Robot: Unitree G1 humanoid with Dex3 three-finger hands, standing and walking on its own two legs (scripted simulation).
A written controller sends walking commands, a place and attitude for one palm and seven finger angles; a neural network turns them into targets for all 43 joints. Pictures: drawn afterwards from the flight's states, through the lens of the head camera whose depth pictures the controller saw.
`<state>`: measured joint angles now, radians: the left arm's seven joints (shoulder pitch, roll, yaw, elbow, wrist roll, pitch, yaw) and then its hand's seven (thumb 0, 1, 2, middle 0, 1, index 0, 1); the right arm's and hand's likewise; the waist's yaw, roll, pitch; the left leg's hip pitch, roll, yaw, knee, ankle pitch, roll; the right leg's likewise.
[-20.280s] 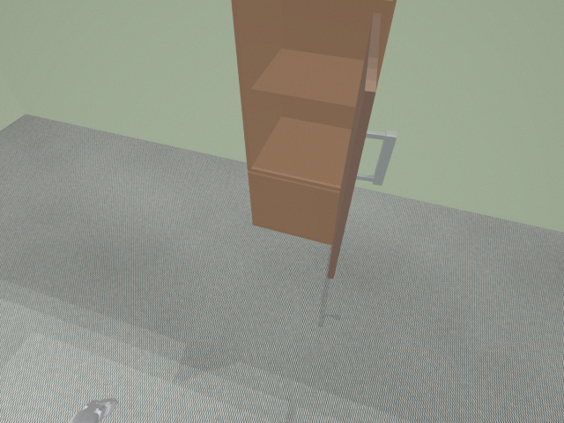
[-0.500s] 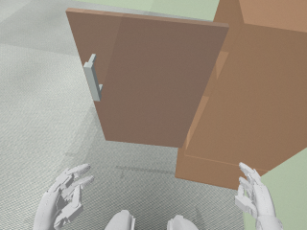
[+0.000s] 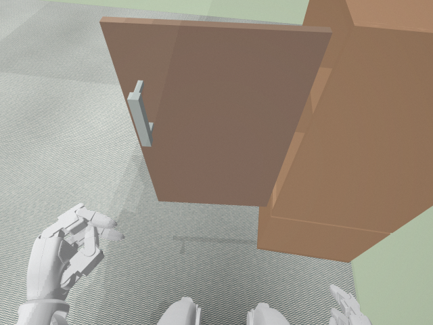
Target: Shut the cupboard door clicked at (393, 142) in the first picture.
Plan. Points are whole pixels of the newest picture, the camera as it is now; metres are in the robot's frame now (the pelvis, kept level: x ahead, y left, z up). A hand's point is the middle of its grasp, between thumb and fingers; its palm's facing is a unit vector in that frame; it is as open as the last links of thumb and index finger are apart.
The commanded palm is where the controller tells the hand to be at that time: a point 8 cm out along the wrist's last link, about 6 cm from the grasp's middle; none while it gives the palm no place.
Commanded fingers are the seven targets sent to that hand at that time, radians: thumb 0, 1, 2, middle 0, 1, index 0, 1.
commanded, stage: raise the hand and make a fist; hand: left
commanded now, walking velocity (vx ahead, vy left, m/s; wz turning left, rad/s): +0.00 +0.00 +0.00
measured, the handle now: (143, 114) +0.49 +0.18 +0.10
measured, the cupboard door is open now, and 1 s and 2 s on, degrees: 96 96 96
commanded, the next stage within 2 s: bring the fist close to the handle in 0.98 s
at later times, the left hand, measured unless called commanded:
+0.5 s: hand (114, 237) +0.24 +0.18 +0.08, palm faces -0.05 -1.00 -0.03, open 3.1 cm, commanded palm +0.22 +0.24 +0.10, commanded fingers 0.00 0.90 0.90 -1.30 -1.50 -1.30 -1.50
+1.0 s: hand (111, 224) +0.25 +0.17 +0.11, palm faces +0.04 -1.00 -0.05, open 3.1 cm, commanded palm +0.22 +0.22 +0.10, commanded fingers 0.00 0.90 0.90 -1.30 -1.50 -1.30 -1.50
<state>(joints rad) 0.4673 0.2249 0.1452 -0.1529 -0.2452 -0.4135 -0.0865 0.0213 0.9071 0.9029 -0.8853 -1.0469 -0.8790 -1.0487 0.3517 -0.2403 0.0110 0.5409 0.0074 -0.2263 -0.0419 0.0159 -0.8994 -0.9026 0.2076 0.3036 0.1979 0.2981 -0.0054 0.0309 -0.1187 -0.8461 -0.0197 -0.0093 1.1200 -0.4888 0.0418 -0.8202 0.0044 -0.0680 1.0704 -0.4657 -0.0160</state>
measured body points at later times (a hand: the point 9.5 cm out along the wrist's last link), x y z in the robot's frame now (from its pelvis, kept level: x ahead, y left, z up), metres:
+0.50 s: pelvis +0.03 +0.00 +0.02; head +0.07 +0.01 +0.47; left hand +0.24 +0.23 +0.08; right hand +0.22 -0.22 -0.04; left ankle +0.03 +0.09 -0.66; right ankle +0.04 -0.12 -0.66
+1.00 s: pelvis +0.02 -0.02 +0.02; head +0.06 -0.02 +0.47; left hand +0.24 +0.23 +0.11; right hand +0.19 -0.25 -0.05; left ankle +0.03 +0.09 -0.66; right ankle +0.04 -0.12 -0.66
